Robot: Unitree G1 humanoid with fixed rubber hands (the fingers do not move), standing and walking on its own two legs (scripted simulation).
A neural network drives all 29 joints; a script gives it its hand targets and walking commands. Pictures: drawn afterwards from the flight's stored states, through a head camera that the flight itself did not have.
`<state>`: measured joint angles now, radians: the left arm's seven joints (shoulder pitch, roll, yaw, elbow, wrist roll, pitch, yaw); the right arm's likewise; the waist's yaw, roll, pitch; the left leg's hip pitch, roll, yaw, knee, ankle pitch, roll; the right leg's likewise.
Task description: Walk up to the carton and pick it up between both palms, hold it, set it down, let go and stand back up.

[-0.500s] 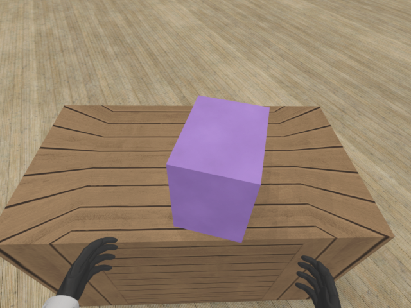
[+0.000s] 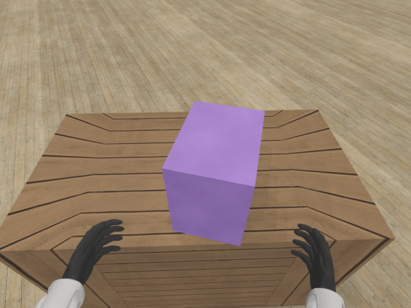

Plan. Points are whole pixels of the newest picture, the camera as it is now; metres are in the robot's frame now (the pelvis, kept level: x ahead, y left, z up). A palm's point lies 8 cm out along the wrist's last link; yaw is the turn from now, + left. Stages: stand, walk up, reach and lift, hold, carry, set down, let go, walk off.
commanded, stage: reach and lift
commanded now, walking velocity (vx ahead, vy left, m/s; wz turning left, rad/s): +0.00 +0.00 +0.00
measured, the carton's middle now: (217, 172) +0.45 +0.03 -0.01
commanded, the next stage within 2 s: none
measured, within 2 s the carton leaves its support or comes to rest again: neither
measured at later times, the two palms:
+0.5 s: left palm (106, 213) +0.27 +0.23 +0.06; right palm (324, 235) +0.27 -0.17 +0.04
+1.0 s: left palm (132, 152) +0.39 +0.21 +0.11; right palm (316, 188) +0.35 -0.16 +0.09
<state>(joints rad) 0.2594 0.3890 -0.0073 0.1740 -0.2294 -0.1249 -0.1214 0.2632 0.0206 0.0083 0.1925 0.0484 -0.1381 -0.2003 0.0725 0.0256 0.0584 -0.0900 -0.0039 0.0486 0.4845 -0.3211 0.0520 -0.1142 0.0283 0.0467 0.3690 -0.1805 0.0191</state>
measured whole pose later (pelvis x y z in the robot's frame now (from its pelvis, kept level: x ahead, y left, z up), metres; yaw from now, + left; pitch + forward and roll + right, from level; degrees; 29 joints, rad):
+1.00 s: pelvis +0.00 +0.00 +0.00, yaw +0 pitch -4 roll -2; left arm -0.57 0.39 -0.01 0.63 -0.25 0.18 -0.10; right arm -0.41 -0.03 -0.01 0.40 0.13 0.18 -0.26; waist -0.04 0.02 0.09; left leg -0.09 0.00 0.05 0.48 -0.32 0.05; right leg -0.11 0.03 0.05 0.37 -0.18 0.02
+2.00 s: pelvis +0.01 -0.01 +0.00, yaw +0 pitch +10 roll -2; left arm -0.93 0.36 -0.01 1.41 -0.25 -0.22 -0.06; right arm -0.72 0.01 -0.04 1.02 0.15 -0.16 -0.23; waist -0.06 0.01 -0.09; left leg -0.38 0.00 0.05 0.50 -0.30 0.05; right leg -0.41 0.03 0.05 0.41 -0.17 0.02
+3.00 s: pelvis +0.00 +0.00 -0.01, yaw -1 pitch +15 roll -2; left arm -0.94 0.21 0.30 1.45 0.18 -0.39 -0.04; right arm -0.81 0.18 -0.57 1.23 -0.36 -0.48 -0.21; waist -0.04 -0.01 -0.12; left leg -0.54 0.00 0.05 0.61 -0.32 0.04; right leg -0.56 0.03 0.04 0.48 -0.18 0.03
